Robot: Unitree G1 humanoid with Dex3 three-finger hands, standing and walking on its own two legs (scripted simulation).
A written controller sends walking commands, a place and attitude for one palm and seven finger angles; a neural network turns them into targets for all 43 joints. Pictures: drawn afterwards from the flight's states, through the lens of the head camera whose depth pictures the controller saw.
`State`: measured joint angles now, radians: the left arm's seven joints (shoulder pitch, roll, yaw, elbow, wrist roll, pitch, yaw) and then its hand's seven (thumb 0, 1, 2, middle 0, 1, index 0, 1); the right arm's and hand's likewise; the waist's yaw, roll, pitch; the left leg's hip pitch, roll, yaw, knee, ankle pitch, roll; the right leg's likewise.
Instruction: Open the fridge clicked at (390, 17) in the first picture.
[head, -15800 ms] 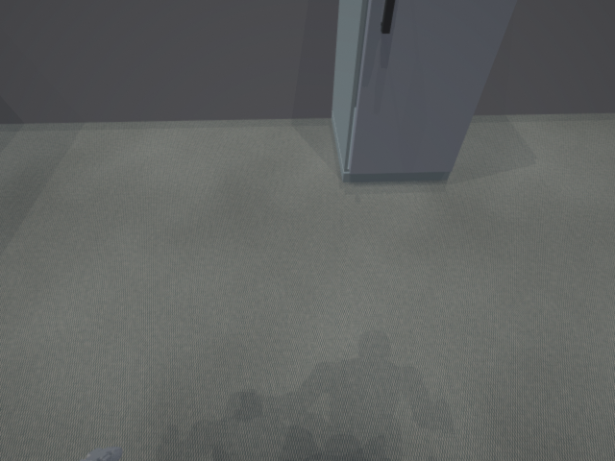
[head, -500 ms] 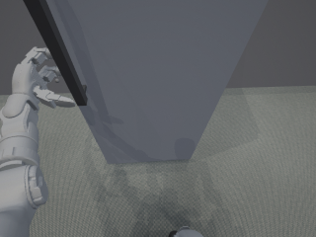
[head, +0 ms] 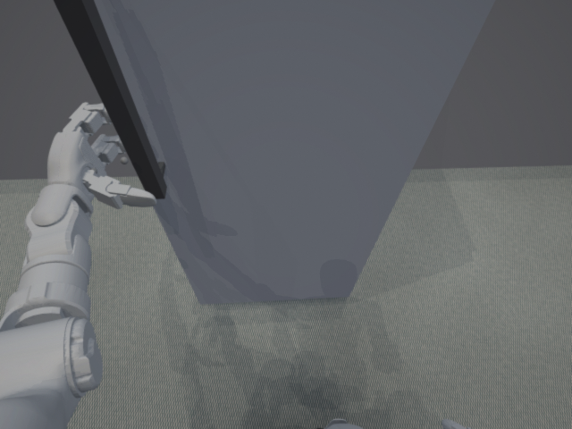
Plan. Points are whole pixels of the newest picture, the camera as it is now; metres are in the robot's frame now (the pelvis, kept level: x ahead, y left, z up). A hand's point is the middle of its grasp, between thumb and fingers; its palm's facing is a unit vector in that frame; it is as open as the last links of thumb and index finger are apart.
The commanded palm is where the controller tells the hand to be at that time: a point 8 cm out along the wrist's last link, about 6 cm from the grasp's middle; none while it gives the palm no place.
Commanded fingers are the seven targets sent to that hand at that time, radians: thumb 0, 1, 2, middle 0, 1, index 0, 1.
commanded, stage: slide the fingers in behind the handle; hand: left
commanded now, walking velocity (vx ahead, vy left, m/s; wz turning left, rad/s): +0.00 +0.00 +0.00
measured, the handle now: (123, 91) +0.50 +0.21 +0.19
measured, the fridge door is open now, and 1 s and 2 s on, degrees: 0 0 0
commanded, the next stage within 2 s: grip the handle and tug to test in 1.16 s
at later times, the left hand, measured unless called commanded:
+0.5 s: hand (140, 161) +0.45 +0.20 +0.11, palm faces +0.04 -1.00 +0.01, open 14.0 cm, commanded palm +0.41 +0.25 +0.12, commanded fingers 0.00 -0.50 0.30 -0.30 -1.20 -0.30 -1.20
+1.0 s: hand (151, 163) +0.44 +0.18 +0.12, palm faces +0.07 -1.00 -0.01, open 14.2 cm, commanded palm +0.41 +0.23 +0.12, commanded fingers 0.00 -0.50 0.30 -0.30 -1.20 -0.30 -1.20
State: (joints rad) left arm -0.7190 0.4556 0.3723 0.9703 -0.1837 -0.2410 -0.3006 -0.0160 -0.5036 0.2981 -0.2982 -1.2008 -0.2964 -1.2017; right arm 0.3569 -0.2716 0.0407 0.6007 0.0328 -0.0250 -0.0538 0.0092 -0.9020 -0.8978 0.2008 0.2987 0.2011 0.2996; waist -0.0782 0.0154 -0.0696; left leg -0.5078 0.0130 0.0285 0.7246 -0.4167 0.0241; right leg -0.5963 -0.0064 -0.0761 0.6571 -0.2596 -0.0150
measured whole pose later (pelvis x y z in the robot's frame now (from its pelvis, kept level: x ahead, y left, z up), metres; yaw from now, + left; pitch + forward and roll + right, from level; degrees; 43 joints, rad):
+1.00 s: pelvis -0.01 -0.01 +0.00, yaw +0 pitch +10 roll -1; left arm -0.69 0.36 0.30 0.91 -0.17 -0.25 -0.17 -0.02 -0.50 0.30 -0.27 -1.20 -0.25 -1.20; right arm 0.36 -0.27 0.02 0.63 0.03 -0.04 -0.04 0.01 -0.90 -0.90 0.20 0.30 0.20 0.30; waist -0.07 0.03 -0.07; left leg -0.47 0.01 0.03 0.70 -0.40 0.02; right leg -0.57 -0.01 -0.07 0.66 -0.26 -0.02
